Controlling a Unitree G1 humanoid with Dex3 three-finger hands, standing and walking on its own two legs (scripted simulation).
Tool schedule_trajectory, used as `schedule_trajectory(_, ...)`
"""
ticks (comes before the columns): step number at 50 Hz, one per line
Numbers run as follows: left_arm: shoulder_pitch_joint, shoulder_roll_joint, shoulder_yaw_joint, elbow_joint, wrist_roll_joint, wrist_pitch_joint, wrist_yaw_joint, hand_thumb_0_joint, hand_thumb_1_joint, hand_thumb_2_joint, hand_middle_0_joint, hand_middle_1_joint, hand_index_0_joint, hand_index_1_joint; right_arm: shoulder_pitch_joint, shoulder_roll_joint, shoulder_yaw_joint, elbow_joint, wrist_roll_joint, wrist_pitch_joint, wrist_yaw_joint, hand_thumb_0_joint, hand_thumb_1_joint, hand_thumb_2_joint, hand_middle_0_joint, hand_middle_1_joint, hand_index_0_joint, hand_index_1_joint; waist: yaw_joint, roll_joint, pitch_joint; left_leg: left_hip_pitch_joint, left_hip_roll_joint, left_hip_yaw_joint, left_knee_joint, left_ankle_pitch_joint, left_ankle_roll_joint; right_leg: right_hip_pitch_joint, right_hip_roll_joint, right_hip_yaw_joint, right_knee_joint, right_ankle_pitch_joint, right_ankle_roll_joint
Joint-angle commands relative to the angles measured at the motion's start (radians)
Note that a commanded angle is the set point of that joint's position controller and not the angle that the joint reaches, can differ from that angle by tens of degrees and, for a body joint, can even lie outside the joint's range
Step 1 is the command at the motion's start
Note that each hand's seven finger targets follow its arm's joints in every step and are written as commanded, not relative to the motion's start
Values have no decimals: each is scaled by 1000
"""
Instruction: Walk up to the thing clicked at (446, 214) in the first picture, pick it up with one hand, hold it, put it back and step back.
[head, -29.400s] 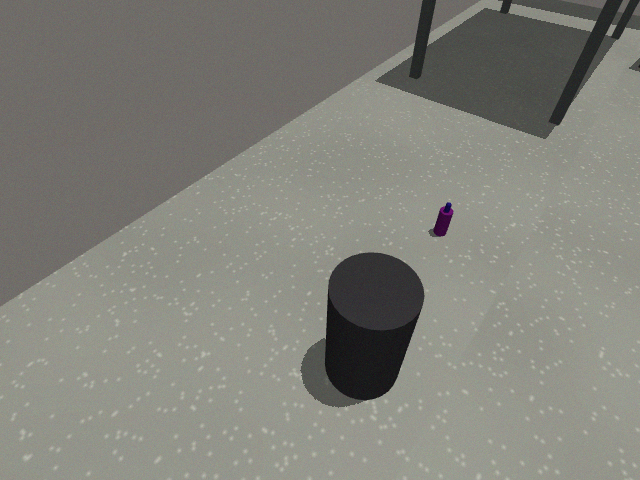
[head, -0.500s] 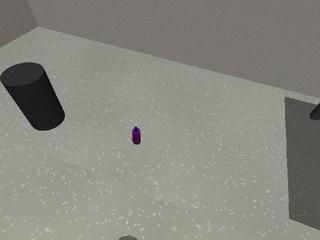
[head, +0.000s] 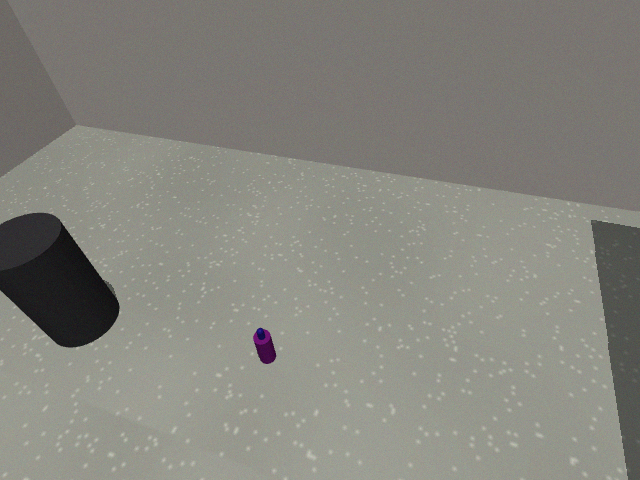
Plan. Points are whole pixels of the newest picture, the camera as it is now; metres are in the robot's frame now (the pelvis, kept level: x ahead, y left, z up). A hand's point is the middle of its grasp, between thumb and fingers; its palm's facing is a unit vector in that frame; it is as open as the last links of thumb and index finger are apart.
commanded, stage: walk up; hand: left
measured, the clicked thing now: (264, 343) +0.70 +0.25 -0.67
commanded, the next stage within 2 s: none
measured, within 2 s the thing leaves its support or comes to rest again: neither
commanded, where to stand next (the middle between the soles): +0.39 +0.04 m, yaw +1 degrees
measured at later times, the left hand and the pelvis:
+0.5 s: hand out of the picture +0.17 +0.31 -0.14, palm faces +0.05 -0.93 -0.36, open 7.4 cm; pelvis +0.17 +0.04 +0.01, yaw +4 degrees
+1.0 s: hand (161, 360) +0.35 +0.28 -0.10, palm faces +0.02 -0.89 -0.46, open 7.4 cm; pelvis +0.30 +0.00 +0.01, yaw +2 degrees
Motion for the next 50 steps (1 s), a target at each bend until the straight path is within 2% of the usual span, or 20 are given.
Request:
schedule_trajectory(1,30,293,79,-60,-11,-28,32,0,900,900,-200,-300,-200,-300,27,-193,-51,-63,24,-37,0,0,-900,-900,200,300,200,300,6,-173,70,-300,35,-92,72,139,15,134,-238,412,-505,-289,-123)
schedule_trajectory(5,34,263,68,-67,-9,-41,32,0,900,900,-200,-300,-200,-300,57,-171,-58,-39,7,-19,21,0,-900,-900,200,300,200,300,-6,-199,37,-236,19,-58,-50,253,-18,108,-177,225,-515,-172,-133)
schedule_trajectory(11,95,287,87,-75,-1,-40,33,0,900,900,-200,-300,-200,-300,-101,-154,-54,-105,-12,-26,38,0,-900,-900,200,300,200,300,44,-165,36,-301,48,-40,-327,273,-35,258,-231,184,-486,-111,-167)
schedule_trajectory(16,118,292,79,-81,-2,-31,35,0,900,900,-200,-300,-200,-300,-159,-140,-49,-122,-11,-39,45,0,-900,-900,200,300,200,300,55,-169,8,-169,38,53,-452,285,-9,266,-233,123,-383,135,-159)
schedule_trajectory(18,104,301,74,-81,-6,-23,38,0,900,900,-200,-300,-200,-300,-127,-136,-51,-114,-12,-44,41,0,-900,-900,200,300,200,300,26,-163,-9,-83,20,82,-502,290,6,245,-225,98,-306,206,-148)
schedule_trajectory(20,93,267,54,-91,-8,-14,40,0,900,900,-200,-300,-200,-300,19,-171,-68,-69,-16,-54,28,0,-900,-900,200,300,200,300,-60,-55,-81,168,-29,96,-586,296,34,157,-151,19,-49,328,-106)
schedule_trajectory(21,144,198,26,-101,-13,-10,40,0,900,900,-200,-300,-200,-300,135,-242,-95,-44,-30,-60,15,0,-900,-900,200,300,200,300,-101,145,-169,348,74,-86,-643,164,83,21,-86,-21,231,238,-58)
schedule_trajectory(22,190,121,9,-111,-21,-8,38,0,900,900,-200,-300,-200,-300,138,-312,-108,-77,-31,-65,0,0,-900,-900,200,300,200,300,-79,311,-184,508,309,-494,-685,169,164,-264,60,-1,418,-274,-2)
schedule_trajectory(23,176,227,33,-84,-19,6,55,0,900,900,-200,-300,-200,-300,127,-328,-112,-88,3,-62,-3,0,-900,-900,200,300,200,300,-90,165,-188,482,403,-647,-753,158,267,-302,52,52,492,-317,-17)
schedule_trajectory(24,126,262,33,-74,-11,9,58,0,900,900,-200,-300,-200,-300,105,-307,-113,-86,21,-56,-4,0,-900,-900,200,300,200,300,-87,99,-106,376,396,-584,-755,214,285,-303,5,107,530,-291,-22)
schedule_trajectory(26,111,239,29,-61,-23,6,50,0,900,900,-200,-300,-200,-300,32,-230,-75,-108,17,-59,-14,0,-900,-900,200,300,200,300,-50,17,-12,215,277,-285,-737,490,202,-222,-15,180,471,-173,-19)
schedule_trajectory(28,159,214,32,-41,-28,15,38,0,900,900,-200,-300,-200,-300,2,-210,-61,-107,20,-68,-15,0,-900,-900,200,300,200,300,-15,87,17,134,216,-144,-740,579,163,-152,-27,142,396,-98,-11)
schedule_trajectory(34,73,198,35,-60,-11,11,15,0,900,900,-200,-300,-200,-300,-42,-221,-69,-153,1,-66,-7,0,-900,-900,200,300,200,300,-35,128,57,56,204,-57,-799,305,220,-120,-57,59,109,-10,36)
schedule_trajectory(37,64,198,41,-47,-9,-4,21,0,900,900,-200,-300,-200,-300,-61,-223,-65,-161,-5,-52,0,0,-900,-900,200,300,200,300,-26,137,45,-13,193,-50,-749,275,205,6,-25,34,-8,46,36)
schedule_trajectory(40,158,188,44,8,-3,-17,46,0,900,900,-200,-300,-200,-300,-101,-180,-49,-172,5,-28,-5,0,-900,-900,200,300,200,300,36,30,-23,-79,148,8,-526,347,144,229,35,1,-147,183,24)
schedule_trajectory(41,192,222,53,17,1,-24,56,0,900,900,-200,-300,-200,-300,-80,-128,-32,-171,12,-24,-7,0,-900,-900,200,300,200,300,57,-80,-71,-82,91,58,-381,321,101,311,24,31,-208,195,12)
schedule_trajectory(43,217,346,80,-28,6,-37,68,0,900,900,-200,-300,-200,-300,35,-74,-9,-169,11,-14,-7,0,-900,-900,200,300,200,300,35,-307,-127,-278,-70,58,-25,-70,14,409,-331,609,-382,102,-122)
schedule_trajectory(44,172,373,83,-32,-9,-28,69,0,900,900,-200,-300,-200,-300,29,-168,-39,-147,1,4,-18,0,-900,-900,200,300,200,300,38,-230,-101,-277,-28,7,51,-116,17,341,-386,679,-388,-13,-216)
schedule_trajectory(45,147,356,80,-43,-8,-23,70,0,900,900,-200,-300,-200,-300,2,-193,-49,-131,-1,8,-23,0,-900,-900,200,300,200,300,35,-221,-73,-309,-2,-17,80,-120,16,310,-373,677,-390,-44,-248)
schedule_trajectory(50,75,273,45,-55,-5,-19,77,0,900,900,-200,-300,-200,-300,22,-153,-42,-73,3,20,-15,0,-900,-900,200,300,200,300,2,-213,-50,-214,16,-20,-6,90,-8,166,-193,285,-348,153,-154)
